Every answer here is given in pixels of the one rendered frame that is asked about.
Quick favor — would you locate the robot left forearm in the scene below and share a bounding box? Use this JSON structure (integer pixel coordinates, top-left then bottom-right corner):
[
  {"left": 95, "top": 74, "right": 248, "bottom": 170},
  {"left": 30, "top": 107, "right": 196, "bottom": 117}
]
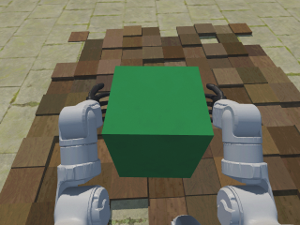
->
[{"left": 53, "top": 99, "right": 103, "bottom": 223}]

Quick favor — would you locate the right robot hand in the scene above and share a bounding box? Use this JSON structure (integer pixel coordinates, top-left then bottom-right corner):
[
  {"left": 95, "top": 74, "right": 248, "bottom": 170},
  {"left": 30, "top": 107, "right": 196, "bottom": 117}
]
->
[{"left": 204, "top": 83, "right": 227, "bottom": 123}]

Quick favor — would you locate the left robot upper arm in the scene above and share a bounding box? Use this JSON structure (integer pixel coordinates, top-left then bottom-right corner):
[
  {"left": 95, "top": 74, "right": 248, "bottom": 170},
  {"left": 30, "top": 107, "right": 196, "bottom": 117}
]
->
[{"left": 54, "top": 185, "right": 111, "bottom": 225}]

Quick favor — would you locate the robot right thigh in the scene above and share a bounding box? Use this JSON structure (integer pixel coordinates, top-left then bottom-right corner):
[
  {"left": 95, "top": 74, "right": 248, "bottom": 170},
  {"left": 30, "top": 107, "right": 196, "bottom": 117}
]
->
[{"left": 171, "top": 215, "right": 201, "bottom": 225}]

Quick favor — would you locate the right robot upper arm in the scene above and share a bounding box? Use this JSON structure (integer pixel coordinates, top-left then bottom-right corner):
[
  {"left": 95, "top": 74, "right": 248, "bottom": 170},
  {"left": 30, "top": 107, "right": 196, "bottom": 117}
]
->
[{"left": 217, "top": 185, "right": 292, "bottom": 225}]

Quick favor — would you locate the robot right forearm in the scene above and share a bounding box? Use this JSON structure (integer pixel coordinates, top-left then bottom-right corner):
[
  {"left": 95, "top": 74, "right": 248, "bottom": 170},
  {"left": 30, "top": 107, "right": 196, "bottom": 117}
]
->
[{"left": 212, "top": 99, "right": 278, "bottom": 216}]

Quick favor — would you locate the carton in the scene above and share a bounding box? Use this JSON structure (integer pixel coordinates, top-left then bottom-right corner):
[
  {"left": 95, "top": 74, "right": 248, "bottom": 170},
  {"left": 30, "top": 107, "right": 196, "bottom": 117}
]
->
[{"left": 101, "top": 66, "right": 214, "bottom": 178}]

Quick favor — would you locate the left robot hand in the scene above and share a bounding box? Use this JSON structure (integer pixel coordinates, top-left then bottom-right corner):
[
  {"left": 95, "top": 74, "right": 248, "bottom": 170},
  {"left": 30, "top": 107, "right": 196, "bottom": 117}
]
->
[{"left": 86, "top": 82, "right": 110, "bottom": 122}]

